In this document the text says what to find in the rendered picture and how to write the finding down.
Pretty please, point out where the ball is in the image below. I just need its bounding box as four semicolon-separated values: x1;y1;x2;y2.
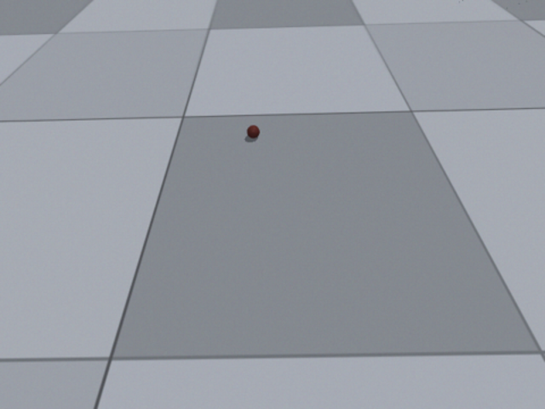
247;125;260;138

